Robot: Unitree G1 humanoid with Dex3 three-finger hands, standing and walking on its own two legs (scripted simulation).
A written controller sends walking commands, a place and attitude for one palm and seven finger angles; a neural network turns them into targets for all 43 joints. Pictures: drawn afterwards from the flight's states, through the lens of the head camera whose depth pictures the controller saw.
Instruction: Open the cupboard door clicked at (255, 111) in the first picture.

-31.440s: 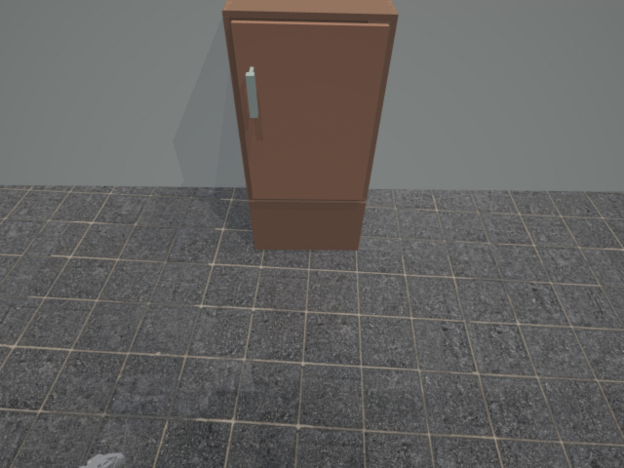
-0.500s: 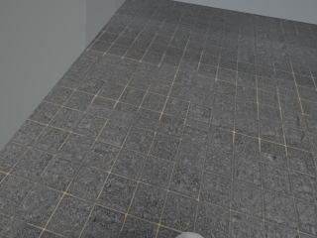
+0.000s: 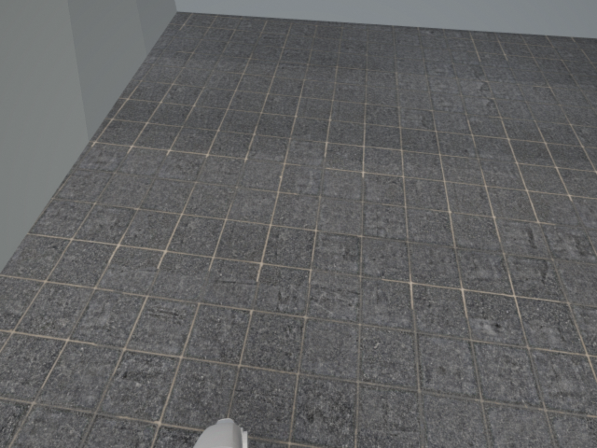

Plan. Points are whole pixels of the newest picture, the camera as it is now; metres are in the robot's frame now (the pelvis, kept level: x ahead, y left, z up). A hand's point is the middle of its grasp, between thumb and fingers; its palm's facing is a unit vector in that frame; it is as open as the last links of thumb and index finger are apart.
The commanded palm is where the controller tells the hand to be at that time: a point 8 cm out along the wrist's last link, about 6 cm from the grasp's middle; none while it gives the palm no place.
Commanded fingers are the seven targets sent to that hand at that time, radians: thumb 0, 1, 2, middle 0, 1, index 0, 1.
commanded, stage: walk to a spot facing it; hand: left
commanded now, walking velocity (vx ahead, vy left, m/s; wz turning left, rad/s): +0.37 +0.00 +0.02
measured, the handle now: out of the picture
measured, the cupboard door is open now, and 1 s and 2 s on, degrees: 46 46 46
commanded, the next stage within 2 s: turn to face it in 0.16 s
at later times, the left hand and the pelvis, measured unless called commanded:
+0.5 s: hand (198, 339) +0.31 +0.19 -0.17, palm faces +0.06 -0.97 -0.23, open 7.3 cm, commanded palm none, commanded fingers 0.00 0.90 0.90 -0.20 -0.30 -0.20 -0.30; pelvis +0.23 -0.01 -0.01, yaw +3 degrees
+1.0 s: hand (180, 337) +0.32 +0.23 -0.18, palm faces +0.37 -0.89 -0.27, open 7.3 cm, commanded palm none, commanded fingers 0.00 0.90 0.90 -0.20 -0.30 -0.20 -0.30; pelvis +0.31 -0.01 -0.01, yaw +21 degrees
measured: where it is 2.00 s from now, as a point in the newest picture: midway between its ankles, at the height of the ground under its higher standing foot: (323, 386)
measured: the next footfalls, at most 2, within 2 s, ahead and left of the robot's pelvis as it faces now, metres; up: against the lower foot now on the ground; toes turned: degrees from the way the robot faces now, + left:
left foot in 0.14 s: +0.24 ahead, +0.13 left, +0.00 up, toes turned +7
right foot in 0.48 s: +0.32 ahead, -0.13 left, +0.00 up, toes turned -3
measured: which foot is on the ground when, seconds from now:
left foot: up 0.00-0.12, down 0.14-0.50, up 0.52-0.80, down 0.82-1.00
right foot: down 0.00-0.14, up 0.16-0.46, down 0.48-0.80, up 0.82-1.00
